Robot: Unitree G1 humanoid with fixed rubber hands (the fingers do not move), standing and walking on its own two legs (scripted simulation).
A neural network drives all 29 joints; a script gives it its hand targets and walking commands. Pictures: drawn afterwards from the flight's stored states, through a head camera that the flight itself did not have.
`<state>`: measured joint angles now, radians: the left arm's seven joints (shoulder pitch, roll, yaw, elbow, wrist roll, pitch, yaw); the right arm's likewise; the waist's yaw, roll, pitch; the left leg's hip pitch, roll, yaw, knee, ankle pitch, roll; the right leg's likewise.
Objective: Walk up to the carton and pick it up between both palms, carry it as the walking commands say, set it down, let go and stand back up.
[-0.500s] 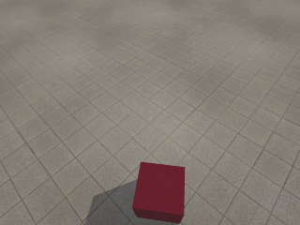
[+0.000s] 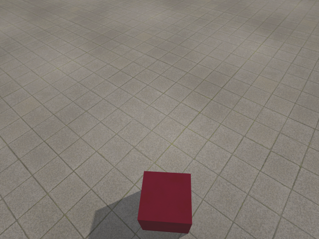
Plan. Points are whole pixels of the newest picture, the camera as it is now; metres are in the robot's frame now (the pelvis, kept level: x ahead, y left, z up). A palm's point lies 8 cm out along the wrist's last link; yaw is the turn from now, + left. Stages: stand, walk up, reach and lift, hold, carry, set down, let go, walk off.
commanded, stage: walk up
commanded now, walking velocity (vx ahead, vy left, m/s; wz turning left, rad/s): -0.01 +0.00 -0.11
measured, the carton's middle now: (166, 202) +0.39 +0.03 -0.65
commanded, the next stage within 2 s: stand in 1.78 s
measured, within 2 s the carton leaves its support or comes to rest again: neither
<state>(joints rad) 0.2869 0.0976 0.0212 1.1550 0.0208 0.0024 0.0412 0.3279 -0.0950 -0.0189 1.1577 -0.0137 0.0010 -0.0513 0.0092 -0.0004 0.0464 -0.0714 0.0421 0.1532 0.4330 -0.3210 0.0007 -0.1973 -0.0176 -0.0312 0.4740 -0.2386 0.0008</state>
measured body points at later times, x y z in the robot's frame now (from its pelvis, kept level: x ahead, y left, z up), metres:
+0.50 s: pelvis -0.02 -0.01 +0.00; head -0.01 -0.02 +0.45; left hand +0.01 +0.21 -0.16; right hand -0.04 -0.22 -0.17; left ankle -0.05 +0.11 -0.74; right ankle +0.01 -0.12 -0.74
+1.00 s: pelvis -0.01 +0.00 +0.00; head +0.01 -0.01 +0.45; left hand +0.04 +0.22 -0.16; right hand -0.06 -0.21 -0.17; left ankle -0.05 +0.11 -0.74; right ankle +0.01 -0.12 -0.74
